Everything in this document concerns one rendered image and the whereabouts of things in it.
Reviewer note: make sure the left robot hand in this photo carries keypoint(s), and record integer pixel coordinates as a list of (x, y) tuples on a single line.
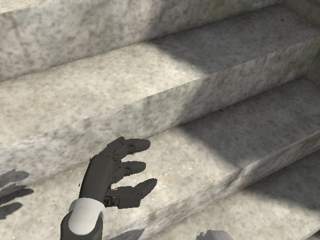
[(107, 168)]

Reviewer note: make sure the left robot forearm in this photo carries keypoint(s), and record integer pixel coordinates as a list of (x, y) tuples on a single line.
[(84, 220)]

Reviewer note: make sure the right robot thigh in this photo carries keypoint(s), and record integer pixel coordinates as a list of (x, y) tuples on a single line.
[(214, 235)]

